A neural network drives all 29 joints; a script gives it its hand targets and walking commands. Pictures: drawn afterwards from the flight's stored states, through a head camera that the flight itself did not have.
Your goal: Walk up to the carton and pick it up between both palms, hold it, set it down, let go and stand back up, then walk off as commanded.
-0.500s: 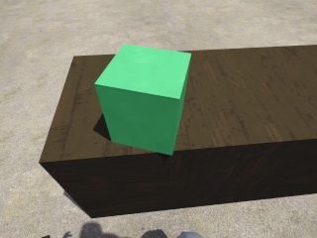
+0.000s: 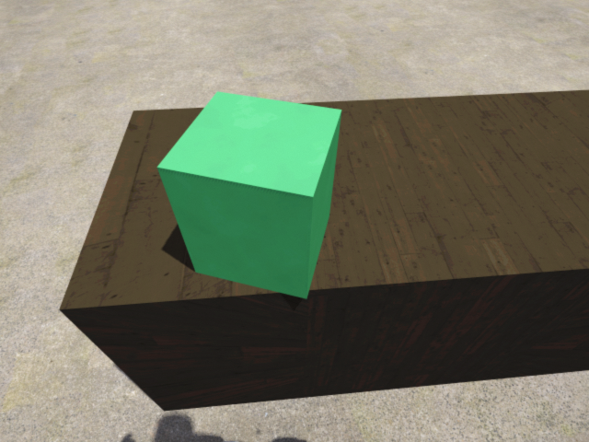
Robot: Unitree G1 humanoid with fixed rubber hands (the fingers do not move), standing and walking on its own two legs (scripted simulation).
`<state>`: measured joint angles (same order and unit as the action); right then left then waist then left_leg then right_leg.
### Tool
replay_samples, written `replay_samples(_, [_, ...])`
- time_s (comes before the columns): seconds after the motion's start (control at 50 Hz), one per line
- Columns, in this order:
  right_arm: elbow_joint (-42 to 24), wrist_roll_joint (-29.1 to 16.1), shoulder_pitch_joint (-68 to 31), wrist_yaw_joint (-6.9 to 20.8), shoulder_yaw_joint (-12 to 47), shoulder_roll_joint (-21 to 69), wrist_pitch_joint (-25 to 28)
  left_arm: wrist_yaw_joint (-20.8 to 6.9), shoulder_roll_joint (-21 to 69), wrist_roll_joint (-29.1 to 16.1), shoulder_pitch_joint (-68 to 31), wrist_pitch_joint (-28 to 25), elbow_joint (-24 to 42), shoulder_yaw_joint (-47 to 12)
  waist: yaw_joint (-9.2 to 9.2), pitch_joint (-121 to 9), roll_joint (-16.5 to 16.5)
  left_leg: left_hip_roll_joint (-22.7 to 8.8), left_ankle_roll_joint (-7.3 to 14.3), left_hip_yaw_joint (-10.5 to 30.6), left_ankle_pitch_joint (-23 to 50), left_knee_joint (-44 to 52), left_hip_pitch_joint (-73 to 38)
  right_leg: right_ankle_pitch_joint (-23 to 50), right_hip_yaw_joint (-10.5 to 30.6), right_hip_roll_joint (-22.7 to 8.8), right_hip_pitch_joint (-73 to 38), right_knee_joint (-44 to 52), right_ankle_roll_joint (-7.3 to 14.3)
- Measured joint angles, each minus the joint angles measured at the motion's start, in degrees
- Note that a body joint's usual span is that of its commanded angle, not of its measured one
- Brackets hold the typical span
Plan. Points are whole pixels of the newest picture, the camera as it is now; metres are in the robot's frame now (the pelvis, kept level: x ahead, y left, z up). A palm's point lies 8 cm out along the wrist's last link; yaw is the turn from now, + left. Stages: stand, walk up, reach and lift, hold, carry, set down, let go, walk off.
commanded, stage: walk up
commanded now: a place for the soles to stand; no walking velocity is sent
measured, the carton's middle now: (262, 197) +0.50 +0.06 +0.04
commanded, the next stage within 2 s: none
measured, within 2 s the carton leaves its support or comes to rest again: neither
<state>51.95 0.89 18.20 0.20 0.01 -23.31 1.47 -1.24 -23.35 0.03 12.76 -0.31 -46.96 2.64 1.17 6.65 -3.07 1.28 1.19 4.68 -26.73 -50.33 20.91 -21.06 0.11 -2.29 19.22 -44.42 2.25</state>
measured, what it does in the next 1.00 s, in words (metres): steps on the spot: left foot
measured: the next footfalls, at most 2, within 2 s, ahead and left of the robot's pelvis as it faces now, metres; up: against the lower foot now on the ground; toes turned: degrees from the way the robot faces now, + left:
left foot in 0.08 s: +0.08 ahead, +0.17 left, +0.00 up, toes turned -4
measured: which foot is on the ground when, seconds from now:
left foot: up 0.00-0.06, down 0.08-1.00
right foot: down 0.00-1.00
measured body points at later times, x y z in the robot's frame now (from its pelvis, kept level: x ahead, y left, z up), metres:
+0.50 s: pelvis +0.02 +0.04 +0.00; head +0.05 +0.06 +0.45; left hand +0.11 +0.35 -0.12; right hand +0.09 -0.28 -0.10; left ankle +0.04 +0.18 -0.71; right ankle +0.04 -0.10 -0.71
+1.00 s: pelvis +0.02 +0.03 +0.00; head +0.04 +0.05 +0.45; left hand +0.11 +0.35 -0.12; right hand +0.09 -0.28 -0.11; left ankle +0.04 +0.18 -0.71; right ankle +0.04 -0.10 -0.71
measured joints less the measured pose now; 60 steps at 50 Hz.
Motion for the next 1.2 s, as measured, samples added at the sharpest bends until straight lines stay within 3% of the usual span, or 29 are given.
replay_samples(0.08, [-0.03,0.0,0.01,-0.06,0.0,-0.03,0.36,0.0,0.01,0.0,-0.04,0.02,0.0,0.0,-0.04,-0.01,0.1,-0.55,0.69,0.04,5.44,9.02,-3.22,-0.72,-0.27,0.4,0.37,-0.63,-0.97])
replay_samples(0.16, [0.0,0.0,-0.01,-0.21,0.01,0.69,0.83,0.04,0.02,0.0,-0.34,1.0,-0.01,0.01,-0.04,0.15,-0.32,-0.27,-2.37,0.11,5.95,7.83,-2.71,-4.12,-0.19,0.11,0.11,-1.32,-1.1])
replay_samples(0.22, [0.01,0.0,-0.25,-0.24,0.0,0.93,1.11,0.16,-0.32,0.0,-0.33,1.05,0.0,0.01,-0.03,0.14,-0.32,-0.36,-2.33,0.19,5.58,7.93,-2.43,-6.73,-0.18,0.28,0.08,-1.02,-1.1])
replay_samples(0.26, [0.0,0.0,-0.61,-0.38,0.0,0.93,1.04,0.21,-0.43,0.0,-0.33,0.95,0.02,0.0,-0.03,0.13,-0.34,-0.23,-2.46,0.2,5.49,7.93,-2.28,0.13,-0.16,0.15,-0.33,1.23,-1.25])
replay_samples(0.36, [0.0,0.0,-2.55,-0.6,-0.01,0.96,0.92,0.74,-0.44,0.0,-0.49,0.39,0.0,0.0,-0.04,0.02,-0.19,-0.05,-2.39,0.22,5.45,7.93,-2.28,-0.93,-0.18,-0.12,-0.57,1.39,-2.86])
replay_samples(1.2, [0.01,0.0,-4.44,-0.13,0.0,0.97,0.41,0.75,-0.43,0.0,-1.39,0.4,0.0,0.0,-0.04,-0.48,0.52,-0.17,-2.29,0.28,5.97,8.18,-2.36,-0.41,-0.19,0.02,-0.54,1.41,-2.9])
